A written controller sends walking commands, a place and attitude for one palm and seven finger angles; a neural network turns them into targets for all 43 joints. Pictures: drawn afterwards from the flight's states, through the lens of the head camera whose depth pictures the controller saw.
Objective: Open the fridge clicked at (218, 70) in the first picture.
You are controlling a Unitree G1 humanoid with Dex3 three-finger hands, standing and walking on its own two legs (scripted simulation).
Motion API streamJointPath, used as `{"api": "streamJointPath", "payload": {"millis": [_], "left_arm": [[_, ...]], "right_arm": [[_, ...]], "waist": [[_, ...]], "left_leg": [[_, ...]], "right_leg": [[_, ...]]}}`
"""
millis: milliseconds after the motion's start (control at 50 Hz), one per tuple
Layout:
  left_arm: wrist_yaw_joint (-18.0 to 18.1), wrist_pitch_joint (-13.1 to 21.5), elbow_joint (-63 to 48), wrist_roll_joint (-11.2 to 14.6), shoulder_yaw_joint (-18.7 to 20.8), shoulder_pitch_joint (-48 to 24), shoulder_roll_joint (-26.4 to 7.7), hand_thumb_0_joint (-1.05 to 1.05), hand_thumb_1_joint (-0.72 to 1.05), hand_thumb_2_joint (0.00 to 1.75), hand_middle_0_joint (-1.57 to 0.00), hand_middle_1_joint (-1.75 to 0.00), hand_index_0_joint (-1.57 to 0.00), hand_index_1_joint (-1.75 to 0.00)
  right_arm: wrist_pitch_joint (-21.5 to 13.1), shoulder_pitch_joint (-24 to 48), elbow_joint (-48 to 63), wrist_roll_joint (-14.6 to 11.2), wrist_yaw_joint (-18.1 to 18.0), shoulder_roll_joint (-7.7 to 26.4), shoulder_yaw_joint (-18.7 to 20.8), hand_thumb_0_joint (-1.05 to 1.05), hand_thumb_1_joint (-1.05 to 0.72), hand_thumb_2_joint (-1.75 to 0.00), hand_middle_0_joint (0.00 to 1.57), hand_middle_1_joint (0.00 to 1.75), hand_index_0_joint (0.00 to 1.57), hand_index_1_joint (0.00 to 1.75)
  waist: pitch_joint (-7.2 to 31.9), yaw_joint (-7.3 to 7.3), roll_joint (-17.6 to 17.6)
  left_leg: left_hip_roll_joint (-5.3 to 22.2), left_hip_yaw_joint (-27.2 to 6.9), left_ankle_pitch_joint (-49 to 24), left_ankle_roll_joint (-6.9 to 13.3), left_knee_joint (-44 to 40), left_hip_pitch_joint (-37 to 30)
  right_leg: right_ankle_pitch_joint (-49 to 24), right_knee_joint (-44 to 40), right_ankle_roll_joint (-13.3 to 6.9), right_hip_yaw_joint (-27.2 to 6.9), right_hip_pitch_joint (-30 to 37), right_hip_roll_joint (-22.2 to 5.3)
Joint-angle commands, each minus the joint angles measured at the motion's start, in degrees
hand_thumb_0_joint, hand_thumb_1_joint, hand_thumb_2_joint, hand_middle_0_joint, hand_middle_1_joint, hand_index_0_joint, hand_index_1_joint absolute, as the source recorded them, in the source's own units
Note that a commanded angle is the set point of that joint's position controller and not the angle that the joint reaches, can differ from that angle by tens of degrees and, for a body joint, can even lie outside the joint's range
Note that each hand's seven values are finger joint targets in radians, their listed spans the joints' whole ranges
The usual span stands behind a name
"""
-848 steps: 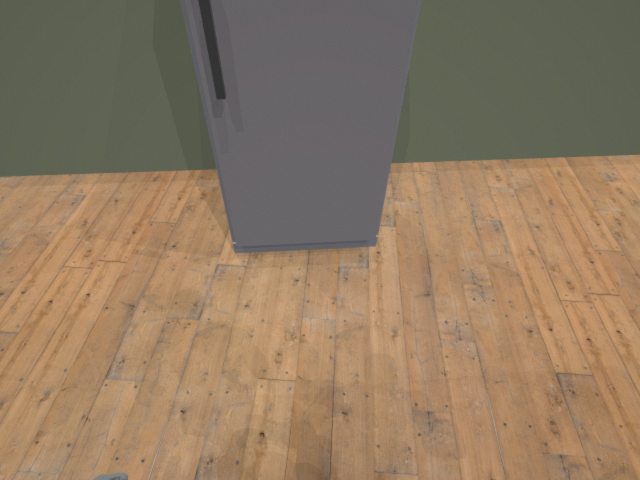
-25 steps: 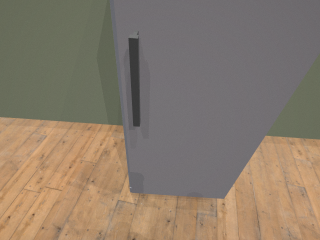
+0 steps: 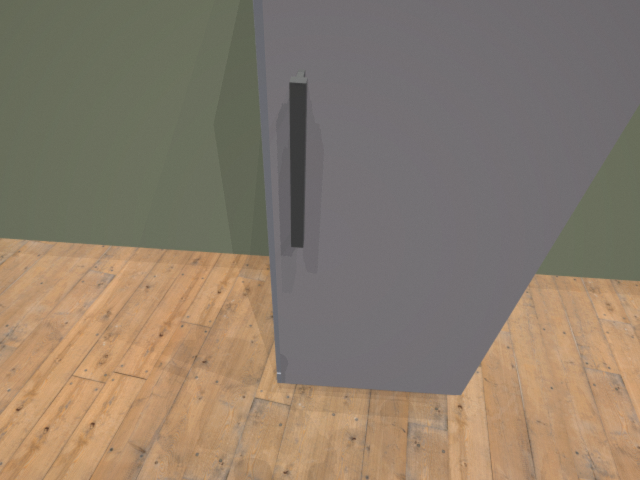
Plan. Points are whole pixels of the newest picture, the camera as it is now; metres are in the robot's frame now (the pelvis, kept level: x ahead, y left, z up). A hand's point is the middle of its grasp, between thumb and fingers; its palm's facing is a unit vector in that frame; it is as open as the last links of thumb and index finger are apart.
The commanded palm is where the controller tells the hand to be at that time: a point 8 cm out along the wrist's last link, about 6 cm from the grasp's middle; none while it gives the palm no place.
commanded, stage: come to a stop and stand still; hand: left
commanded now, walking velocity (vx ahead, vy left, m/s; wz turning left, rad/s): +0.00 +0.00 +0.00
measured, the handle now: (299, 168) +0.57 +0.08 +0.13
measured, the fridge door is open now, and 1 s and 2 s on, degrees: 0 0 0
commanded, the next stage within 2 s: look again from close up in 0.76 s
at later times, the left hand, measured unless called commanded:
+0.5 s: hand out of the picture -0.06 +0.21 -0.18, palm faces +0.04 -0.98 -0.17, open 7.4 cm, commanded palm none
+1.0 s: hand out of the picture -0.12 +0.18 -0.18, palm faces +0.06 -0.99 -0.15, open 7.4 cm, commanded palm none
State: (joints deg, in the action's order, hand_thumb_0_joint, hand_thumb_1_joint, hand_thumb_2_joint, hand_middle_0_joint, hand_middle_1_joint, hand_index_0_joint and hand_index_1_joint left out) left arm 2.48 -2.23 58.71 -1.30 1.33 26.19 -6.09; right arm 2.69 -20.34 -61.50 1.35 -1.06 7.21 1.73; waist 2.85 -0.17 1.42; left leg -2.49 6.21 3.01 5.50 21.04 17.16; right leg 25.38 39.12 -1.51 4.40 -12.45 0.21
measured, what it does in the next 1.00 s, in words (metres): steps on the spot: right foot, then left foot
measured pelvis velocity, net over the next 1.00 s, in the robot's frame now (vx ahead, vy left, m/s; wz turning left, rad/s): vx -0.08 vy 0.03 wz -0.03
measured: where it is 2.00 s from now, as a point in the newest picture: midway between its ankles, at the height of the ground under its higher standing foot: outside the picture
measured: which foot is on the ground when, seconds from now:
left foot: down 0.00-0.08, up 0.10-0.24, down 0.26-1.00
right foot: up 0.00-0.04, down 0.06-1.00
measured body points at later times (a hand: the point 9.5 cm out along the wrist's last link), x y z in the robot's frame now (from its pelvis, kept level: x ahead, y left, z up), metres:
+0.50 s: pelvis -0.06 +0.05 +0.00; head -0.08 +0.06 +0.45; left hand -0.06 +0.27 -0.16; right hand -0.09 -0.15 -0.16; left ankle -0.04 +0.13 -0.74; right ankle -0.03 -0.10 -0.74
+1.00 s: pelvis -0.08 +0.03 +0.00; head -0.07 +0.04 +0.45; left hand -0.13 +0.24 -0.16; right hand -0.10 -0.18 -0.16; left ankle -0.04 +0.13 -0.74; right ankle -0.03 -0.10 -0.74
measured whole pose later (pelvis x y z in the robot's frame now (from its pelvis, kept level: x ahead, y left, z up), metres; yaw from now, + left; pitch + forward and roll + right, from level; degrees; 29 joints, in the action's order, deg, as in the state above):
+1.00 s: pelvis -0.08 +0.03 +0.00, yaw -2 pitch -1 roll +0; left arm 1.8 -0.3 62.0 -1.2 1.2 24.0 -5.8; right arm 0.4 -20.2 -61.6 1.3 -1.2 7.5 1.5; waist -0.6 -0.5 -0.2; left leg -0.4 2.4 12.3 1.7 29.2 16.3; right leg 10.4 27.8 1.0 2.9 -16.7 -2.6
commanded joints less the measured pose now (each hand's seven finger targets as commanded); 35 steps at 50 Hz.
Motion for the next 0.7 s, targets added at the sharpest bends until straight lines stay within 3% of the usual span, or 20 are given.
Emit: {"api": "streamJointPath", "payload": {"millis": [0, 20, 40, 60, 80, 100, 120, 140, 180, 200, 220, 240, 260, 280, 300, 380, 440, 500, 680], "left_arm": [[0.65, -0.57, 3.7, 0.0, 1.36, 17.91, -2.2, 0.0, 0.9, 0.9, -0.2, -0.3, -0.2, -0.3], [0.95, -0.19, 3.32, -0.23, 1.42, 16.72, -3.43, 0.0, 0.9, 0.9, -0.2, -0.3, -0.2, -0.3], [1.42, 0.09, 2.06, -0.5, 1.84, 12.73, -5.17, 0.0, 0.9, 0.9, -0.2, -0.3, -0.2, -0.3], [1.64, 0.12, -0.58, -0.64, 2.38, 5.31, -7.86, 0.0, 0.9, 0.9, -0.2, -0.3, -0.2, -0.3], [1.88, 0.61, -3.94, -0.66, 2.65, -5.49, -9.43, 0.0, 0.9, 0.9, -0.2, -0.3, -0.2, -0.3], [2.13, 2.07, -6.15, -0.27, 2.68, -12.89, -9.71, 0.0, 0.9, 0.9, -0.2, -0.3, -0.2, -0.3], [1.99, 2.93, -7.18, -0.29, 2.81, -15.43, -10.87, 0.0, 0.9, 0.9, -0.2, -0.3, -0.2, -0.3], [1.61, 3.37, -6.65, -0.78, 2.56, -13.56, -10.48, 0.0, 0.9, 0.9, -0.2, -0.3, -0.2, -0.3], [0.94, 2.74, -2.44, -0.9, 1.83, -2.93, -8.89, 0.0, 0.9, 0.9, -0.2, -0.3, -0.2, -0.3], [0.78, 2.26, -0.79, -0.48, 1.48, 0.33, -8.43, 0.0, 0.9, 0.9, -0.2, -0.3, -0.2, -0.3], [0.43, 2.14, 0.28, -0.09, 1.14, 2.83, -6.65, 0.0, 0.9, 0.9, -0.2, -0.3, -0.2, -0.3], [-0.01, 2.09, 1.12, 0.48, 0.83, 5.67, -5.29, 0.0, 0.9, 0.9, -0.2, -0.3, -0.2, -0.3], [-0.26, 2.25, 1.43, 0.6, 0.5, 6.17, -4.57, 0.0, 0.9, 0.9, -0.2, -0.3, -0.2, -0.3], [-0.38, 2.67, 1.16, 0.41, 0.67, 4.92, -4.78, 0.0, 0.9, 0.9, -0.2, -0.3, -0.2, -0.3], [-0.37, 2.31, 2.1, 0.32, 0.72, 1.93, -5.87, 0.0, 0.9, 0.9, -0.2, -0.3, -0.2, -0.3], [-0.18, 1.97, 1.35, 0.22, 0.25, 0.56, -5.17, 0.0, 0.9, 0.9, -0.2, -0.3, -0.2, -0.3], [-0.27, 1.76, 0.96, -0.02, 0.35, -0.05, -5.39, 0.0, 0.9, 0.9, -0.2, -0.3, -0.2, -0.3], [-0.33, 1.84, 1.07, -0.19, 0.43, 0.31, -5.17, 0.0, 0.9, 0.9, -0.2, -0.3, -0.2, -0.3], [-0.17, 2.53, 0.58, -0.38, 0.8, 1.15, -5.1, 0.0, 0.9, 0.9, -0.2, -0.3, -0.2, -0.3]], "right_arm": [[-0.36, 0.34, 2.98, -0.16, -1.04, 8.57, 2.48, 0.0, -0.9, -0.9, 0.2, 0.3, 0.2, 0.3], [-0.22, -1.43, 2.08, -0.69, -0.94, 6.6, 2.35, 0.0, -0.9, -0.9, 0.2, 0.3, 0.2, 0.3], [0.29, -3.67, 1.39, -1.08, -1.19, 3.69, 2.06, 0.0, -0.9, -0.9, 0.2, 0.3, 0.2, 0.3], [0.91, -4.99, 0.94, -0.75, -0.95, 2.23, 2.48, 0.0, -0.9, -0.9, 0.2, 0.3, 0.2, 0.3], [1.26, -6.92, 1.47, -0.59, -0.45, 3.98, 3.44, 0.0, -0.9, -0.9, 0.2, 0.3, 0.2, 0.3], [1.04, -7.64, 1.35, -0.77, 0.08, 4.77, 3.5, 0.0, -0.9, -0.9, 0.2, 0.3, 0.2, 0.3], [0.56, -7.81, 1.69, -0.98, 0.4, 5.89, 3.68, 0.0, -0.9, -0.9, 0.2, 0.3, 0.2, 0.3], [-0.59, -7.24, 2.16, -1.16, 0.59, 4.83, 2.94, 0.0, -0.9, -0.9, 0.2, 0.3, 0.2, 0.3], [-2.1, -3.99, 2.31, -1.19, 0.25, 0.98, 1.1, 0.0, -0.9, -0.9, 0.2, 0.3, 0.2, 0.3], [-2.69, -4.6, 1.77, -1.01, -0.14, 0.2, 0.41, 0.0, -0.9, -0.9, 0.2, 0.3, 0.2, 0.3], [-3.56, -4.41, 1.45, -1.15, -0.48, 1.28, -0.01, 0.0, -0.9, -0.9, 0.2, 0.3, 0.2, 0.3], [-4.25, -3.35, 1.88, -0.87, -1.11, 3.73, 0.15, 0.0, -0.9, -0.9, 0.2, 0.3, 0.2, 0.3], [-4.14, -2.07, 2.47, -0.56, -1.59, 5.73, 0.27, 0.0, -0.9, -0.9, 0.2, 0.3, 0.2, 0.3], [-3.82, -1.64, 2.83, -0.4, -1.66, 6.13, 0.28, 0.0, -0.9, -0.9, 0.2, 0.3, 0.2, 0.3], [-4.18, -2.07, 1.32, -0.63, -1.31, 4.91, -0.14, 0.0, -0.9, -0.9, 0.2, 0.3, 0.2, 0.3], [-3.89, -3.08, 0.68, -0.76, -1.26, 5.87, 0.06, 0.0, -0.9, -0.9, 0.2, 0.3, 0.2, 0.3], [-3.61, -2.87, 0.66, -0.66, -1.1, 6.1, 0.26, 0.0, -0.9, -0.9, 0.2, 0.3, 0.2, 0.3], [-3.19, -2.21, 0.9, -0.59, -0.87, 6.08, 0.57, 0.0, -0.9, -0.9, 0.2, 0.3, 0.2, 0.3], [-2.53, -3.25, 1.33, -0.36, -0.42, 4.86, 0.89, 0.0, -0.9, -0.9, 0.2, 0.3, 0.2, 0.3]], "waist": [[-10.7, -2.87, -2.48], [-11.15, -1.77, -6.24], [-10.83, 0.36, -13.09], [-11.15, 2.5, -14.86], [-10.47, 5.81, -13.53], [-11.28, 7.37, -12.33], [-11.15, 7.8, -9.46], [-12.05, 6.63, -5.47], [-12.04, 1.76, -1.92], [-11.65, 0.7, -0.85], [-11.29, -0.99, 3.44], [-8.42, -2.48, 8.48], [-6.91, -3.42, 7.92], [-6.34, -3.24, 1.53], [-7.19, -1.86, 2.74], [-9.24, -1.44, 0.52], [-10.25, -1.33, 2.12], [-11.11, -1.23, 1.59], [-10.76, -0.04, -1.06]], "left_leg": [[9.48, -11.27, 27.23, -9.44, -16.2, 6.15], [6.5, -7.64, 22.89, -10.6, -10.24, 5.42], [1.81, -2.79, 18.21, -10.21, 5.3, 0.5], [0.72, -4.04, 16.18, -8.21, 24.68, -7.57], [1.99, -8.2, 17.85, -7.18, 39.06, -7.92], [4.52, -10.55, 16.3, -6.28, 43.37, -4.27], [5.24, -10.58, 16.61, -5.65, 42.85, -3.6], [5.27, -8.27, 19.55, -5.24, 34.57, -0.77], [4.63, -3.72, 19.54, -4.89, 11.26, 1.51], [3.87, -2.94, 13.66, -5.04, 0.77, -1.15], [5.0, -6.71, 6.5, -4.76, -3.58, -1.88], [10.46, -14.0, 0.1, -3.09, -3.11, -2.94], [13.53, -15.12, 2.77, -1.76, -2.96, 0.71], [12.54, -13.97, 8.38, -2.3, -1.76, 3.55], [9.88, -13.49, 6.28, -3.01, -3.56, 3.45], [10.35, -13.95, 15.02, -3.2, -6.99, 4.66], [10.31, -14.91, 22.35, -3.16, -9.65, 6.15], [9.88, -14.71, 26.41, -2.96, -9.96, 7.54], [7.81, -11.8, 24.84, -3.19, -5.5, 5.61]], "right_leg": [[-2.27, -20.83, -1.02, 3.18, 6.93, 1.52], [-3.94, -24.79, -2.25, -1.06, 5.85, -1.8], [3.68, -29.08, -5.58, -10.58, -4.19, -9.74], [13.04, -35.98, -9.84, -17.18, -21.14, -18.05], [11.61, -37.27, -11.36, -19.14, -28.59, -21.46], [9.64, -35.84, -10.78, -17.88, -28.34, -19.95], [7.41, -34.3, -9.94, -15.72, -27.63, -18.46], [1.05, -30.55, -8.46, -11.12, -20.65, -15.69], [-5.99, -22.46, -6.72, -9.69, -7.19, -12.58], [-8.16, -17.64, -5.05, -8.96, -4.82, -10.66], [-12.88, -12.82, -2.95, -6.67, -2.18, -7.54], [-12.88, -12.17, -0.6, -5.29, -3.5, -5.45], [-12.0, -14.63, 0.69, -4.08, -0.24, -5.26], [-12.71, -17.24, 0.81, -4.87, 2.94, -5.03], [-16.18, -14.49, 0.52, -3.46, 4.15, -5.29], [-14.36, -14.66, 1.19, -3.16, 3.73, -4.98], [-13.17, -14.19, 1.4, -2.94, 3.3, -4.7], [-11.97, -14.43, 1.62, -2.96, 2.68, -4.5], [-6.32, -16.87, 1.05, -5.18, -2.8, -5.14]]}}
